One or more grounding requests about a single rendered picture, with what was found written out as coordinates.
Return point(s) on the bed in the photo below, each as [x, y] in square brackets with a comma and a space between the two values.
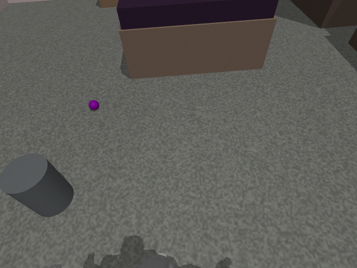
[183, 37]

